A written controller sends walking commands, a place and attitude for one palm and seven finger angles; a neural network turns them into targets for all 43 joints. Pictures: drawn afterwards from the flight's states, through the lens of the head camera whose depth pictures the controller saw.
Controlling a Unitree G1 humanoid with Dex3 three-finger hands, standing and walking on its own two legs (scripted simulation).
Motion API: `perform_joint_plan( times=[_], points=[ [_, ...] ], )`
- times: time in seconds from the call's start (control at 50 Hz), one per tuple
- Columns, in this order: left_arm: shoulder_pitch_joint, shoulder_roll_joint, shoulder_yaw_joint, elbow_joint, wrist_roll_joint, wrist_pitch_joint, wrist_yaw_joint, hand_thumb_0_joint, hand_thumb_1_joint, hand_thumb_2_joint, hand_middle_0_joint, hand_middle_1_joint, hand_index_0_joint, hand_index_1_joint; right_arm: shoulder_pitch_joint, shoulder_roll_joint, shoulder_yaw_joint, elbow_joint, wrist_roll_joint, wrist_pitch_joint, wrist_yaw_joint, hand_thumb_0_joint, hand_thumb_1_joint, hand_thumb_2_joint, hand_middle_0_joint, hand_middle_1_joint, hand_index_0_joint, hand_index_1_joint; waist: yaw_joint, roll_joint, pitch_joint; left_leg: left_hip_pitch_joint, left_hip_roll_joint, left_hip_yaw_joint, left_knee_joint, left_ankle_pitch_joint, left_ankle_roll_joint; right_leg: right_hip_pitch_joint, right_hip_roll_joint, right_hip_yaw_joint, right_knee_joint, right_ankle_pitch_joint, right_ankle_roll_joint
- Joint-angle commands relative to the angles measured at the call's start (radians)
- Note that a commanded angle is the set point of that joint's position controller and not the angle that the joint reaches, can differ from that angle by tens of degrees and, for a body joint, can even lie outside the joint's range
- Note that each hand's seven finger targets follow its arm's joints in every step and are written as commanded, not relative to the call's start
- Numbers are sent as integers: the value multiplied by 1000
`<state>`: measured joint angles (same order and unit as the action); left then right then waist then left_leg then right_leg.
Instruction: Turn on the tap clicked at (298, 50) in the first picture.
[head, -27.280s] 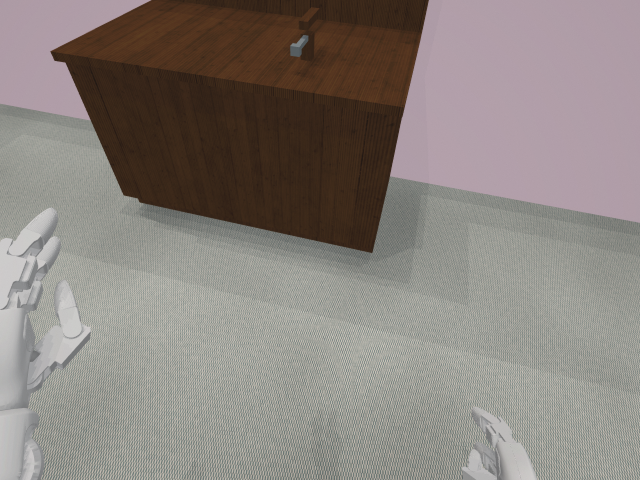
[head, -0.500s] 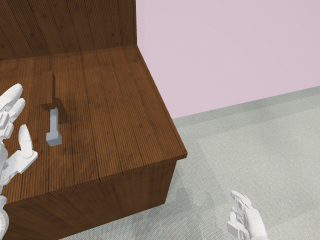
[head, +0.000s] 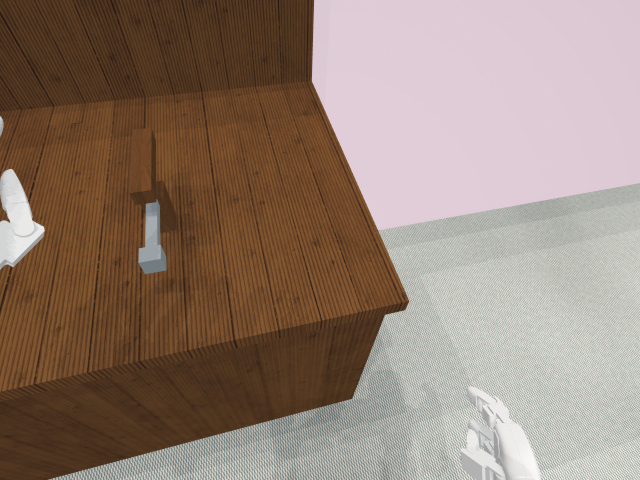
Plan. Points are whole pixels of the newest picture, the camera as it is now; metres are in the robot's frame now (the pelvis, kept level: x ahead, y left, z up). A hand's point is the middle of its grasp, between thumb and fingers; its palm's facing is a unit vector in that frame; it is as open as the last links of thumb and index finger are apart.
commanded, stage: come to a stop and stand still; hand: left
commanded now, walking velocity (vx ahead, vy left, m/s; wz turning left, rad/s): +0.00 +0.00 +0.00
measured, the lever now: (152, 259) +0.35 +0.28 +0.03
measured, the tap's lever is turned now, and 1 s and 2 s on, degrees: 0 0 0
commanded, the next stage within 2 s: look again from close up in 0.62 s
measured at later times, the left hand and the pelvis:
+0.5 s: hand (50, 253) +0.26 +0.29 +0.17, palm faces +0.34 -0.84 -0.42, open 7.4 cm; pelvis +0.03 +0.05 +0.00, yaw -1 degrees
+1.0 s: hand (63, 278) +0.24 +0.28 +0.16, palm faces +0.34 -0.86 -0.38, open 7.4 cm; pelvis +0.02 +0.03 +0.00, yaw -1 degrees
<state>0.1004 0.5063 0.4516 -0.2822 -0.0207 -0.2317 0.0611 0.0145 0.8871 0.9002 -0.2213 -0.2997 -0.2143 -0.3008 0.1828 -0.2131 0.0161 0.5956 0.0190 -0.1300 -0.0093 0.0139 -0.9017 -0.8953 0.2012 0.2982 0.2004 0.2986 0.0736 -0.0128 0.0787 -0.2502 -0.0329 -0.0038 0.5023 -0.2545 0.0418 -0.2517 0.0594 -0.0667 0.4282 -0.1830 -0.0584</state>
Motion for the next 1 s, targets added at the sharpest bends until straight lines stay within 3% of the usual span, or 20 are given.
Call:
perform_joint_plan(
  times=[0.0, 0.04, 0.08, 0.1, 0.14, 0.2, 0.22, 0.32, 0.44, 0.5, 0.52, 0.6, 0.62, 0.7, 0.72, 0.8, 0.82, 0.9, 0.92, 0.98],
  points=[
    [295, -52, -60, -218, -61, -64, -17, 0, 900, 900, -200, -300, -200, -300, -28, -109, -67, -163, 28, -35, 54, 0, -900, -900, 200, 300, 200, 300, -28, 44, -275, 63, 95, -48, -83, 159, -5, 159, -153, 176, -20, 163, 55],
    [332, 8, -23, -301, -52, -54, -4, 0, 900, 900, -200, -300, -200, -300, -50, -119, -62, -186, 23, -23, 51, 0, -900, -900, 200, 300, 200, 300, -28, -52, -221, 22, 114, -71, -128, 132, -10, 149, -138, 139, -29, 95, 45],
    [318, 79, 61, -303, -45, -52, 13, 0, 900, 900, -200, -300, -200, -300, -71, -119, -57, -190, 16, -21, 28, 0, -900, -900, 200, 300, 200, 300, -30, -91, -174, -4, 124, -88, -164, 51, -13, 115, -126, 132, -43, 8, 37],
    [293, 143, 128, -340, -39, -56, 25, 0, 900, 900, -200, -300, -200, -300, -83, -126, -52, -189, 12, -16, 19, 0, -900, -900, 200, 300, 200, 300, -34, -44, -170, -7, 127, -92, -176, 53, -15, 116, -115, 123, -20, 10, 33],
    [245, 113, 115, -353, -41, -71, 18, 0, 900, 900, -200, -300, -200, -300, -76, -116, -42, -204, 6, -20, 2, 0, -900, -900, 200, 300, 200, 300, -41, 9, -160, -47, 138, -120, -203, 42, -16, 144, -108, 101, 23, 30, 34],
    [121, 162, 135, -427, -24, -92, 17, 0, 900, 900, -200, -300, -200, -300, -91, -113, -34, -204, 0, -33, -6, 0, -900, -900, 200, 300, 200, 300, -41, 148, -161, -58, 151, -136, -214, 20, -15, 162, -96, 94, 78, 48, 37],
    [103, 124, 96, -421, -22, -98, 12, 0, 900, 900, -200, -300, -200, -300, -76, -111, -36, -199, -5, -39, -7, 0, -900, -900, 200, 300, 200, 300, -43, 166, -168, -47, 153, -144, -206, 36, -18, 154, -99, 87, 77, 48, 33],
    [155, 46, 20, -430, -11, -93, 11, 0, 900, 900, -200, -300, -200, -300, -34, -116, -47, -176, -11, -62, 15, 0, -900, -900, 200, 300, 200, 300, -48, 138, -215, 140, 162, -139, -133, 396, -71, 50, -87, 61, 94, 0, 31],
    [249, 47, 42, -401, -9, -73, 10, 0, 900, 900, -200, -300, -200, -300, -21, -121, -60, -185, -13, -28, 30, 0, -900, -900, 200, 300, 200, 300, -53, 129, -208, 206, 169, -129, -78, 735, -123, 11, -79, 27, 78, -24, 26],
    [263, 72, 80, -394, -15, -66, 11, 0, 900, 900, -200, -300, -200, -300, -46, -114, -54, -197, -5, -13, 26, 0, -900, -900, 200, 300, 200, 300, -51, 103, -195, 163, 157, -111, -74, 700, -137, 50, -82, 26, 50, 34, 17],
    [276, 46, 60, -368, -25, -66, 8, 0, 900, 900, -200, -300, -200, -300, -35, -113, -50, -200, -10, -3, 22, 0, -900, -900, 200, 300, 200, 300, -52, 76, -205, 138, 154, -113, -65, 648, -128, 72, -90, 29, 29, 55, 16],
    [264, 67, 71, -415, -32, -59, 13, 0, 900, 900, -200, -300, -200, -300, -64, -112, -49, -208, 3, 1, 10, 0, -900, -900, 200, 300, 200, 300, -54, 69, -236, 107, 131, -96, -66, 548, -122, 131, -108, 73, 40, 205, 6],
    [260, 36, 39, -403, -38, -61, 12, 0, 900, 900, -200, -300, -200, -300, -51, -114, -45, -204, -5, 6, 7, 0, -900, -900, 200, 300, 200, 300, -54, 82, -240, 96, 131, -99, -71, 518, -112, 132, -113, 68, 36, 194, 9],
    [220, 52, 30, -442, -29, -51, 22, 0, 900, 900, -200, -300, -200, -300, -75, -110, -43, -201, 1, -2, -1, 0, -900, -900, 200, 300, 200, 300, -54, 115, -241, 136, 138, -102, -95, 522, -112, 108, -107, 81, 44, 165, 19],
    [223, 27, 6, -415, -31, -52, 21, 0, 900, 900, -200, -300, -200, -300, -62, -112, -41, -197, -8, 4, -3, 0, -900, -900, 200, 300, 200, 300, -53, 106, -240, 132, 143, -104, -91, 506, -101, 103, -110, 73, 30, 147, 20],
    [220, 58, 32, -422, -29, -45, 30, 0, 900, 900, -200, -300, -200, -300, -79, -113, -44, -199, 5, 3, -9, 0, -900, -900, 200, 300, 200, 300, -53, 81, -237, 82, 122, -102, -91, 412, -98, 161, -121, 108, 9, 236, 9],
    [232, 21, -1, -393, -36, -47, 26, 0, 900, 900, -200, -300, -200, -300, -69, -114, -40, -198, -3, 8, -11, 0, -900, -900, 200, 300, 200, 300, -52, 76, -229, 69, 121, -101, -97, 368, -92, 154, -127, 103, -3, 218, 10],
    [247, 59, 35, -383, -36, -44, 33, 0, 900, 900, -200, -300, -200, -300, -78, -112, -42, -196, 5, 5, -16, 0, -900, -900, 200, 300, 200, 300, -50, 71, -203, 37, 116, -103, -128, 258, -77, 161, -131, 125, -22, 193, 13],
    [253, 25, 4, -364, -41, -47, 28, 0, 900, 900, -200, -300, -200, -300, -71, -113, -38, -198, -3, 9, -18, 0, -900, -900, 200, 300, 200, 300, -50, 57, -203, 24, 117, -104, -130, 231, -66, 163, -135, 120, -34, 183, 14],
    [244, 32, -1, -366, -41, -47, 27, 0, 900, 900, -200, -300, -200, -300, -64, -115, -43, -201, 1, 0, -23, 0, -900, -900, 200, 300, 200, 300, -53, 61, -185, 19, 114, -106, -143, 150, -52, 150, -141, 143, -54, 147, 13]
  ],
)
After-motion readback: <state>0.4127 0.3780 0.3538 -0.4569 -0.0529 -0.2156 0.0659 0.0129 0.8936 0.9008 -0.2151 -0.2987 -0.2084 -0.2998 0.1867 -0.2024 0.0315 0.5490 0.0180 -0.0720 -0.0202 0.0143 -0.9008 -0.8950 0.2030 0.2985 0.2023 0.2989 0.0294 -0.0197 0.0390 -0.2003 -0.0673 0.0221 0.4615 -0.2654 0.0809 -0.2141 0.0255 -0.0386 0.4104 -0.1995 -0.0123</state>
